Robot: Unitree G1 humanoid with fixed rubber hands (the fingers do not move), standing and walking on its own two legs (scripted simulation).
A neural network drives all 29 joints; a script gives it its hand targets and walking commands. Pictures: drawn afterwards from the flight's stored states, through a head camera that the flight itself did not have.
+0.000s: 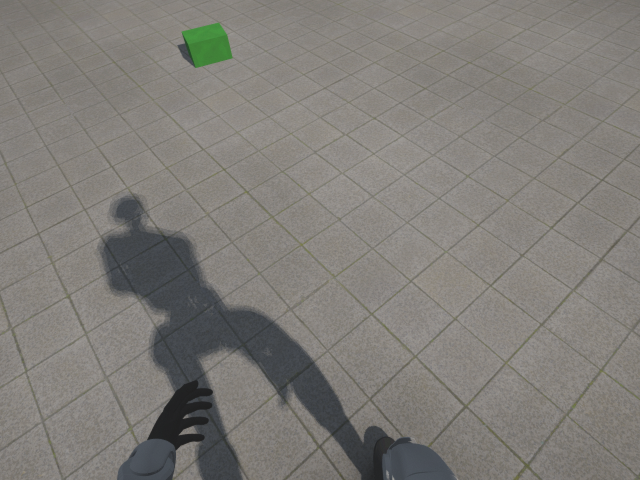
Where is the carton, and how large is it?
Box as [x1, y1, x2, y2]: [182, 23, 232, 67]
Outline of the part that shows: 219,23 182,31 189,55 195,67 232,57 227,36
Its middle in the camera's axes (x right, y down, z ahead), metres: -0.73 -1.23 +2.44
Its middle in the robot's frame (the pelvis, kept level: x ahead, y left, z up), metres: +2.63 +0.55 -0.69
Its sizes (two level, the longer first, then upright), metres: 0.244 0.192 0.148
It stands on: the floor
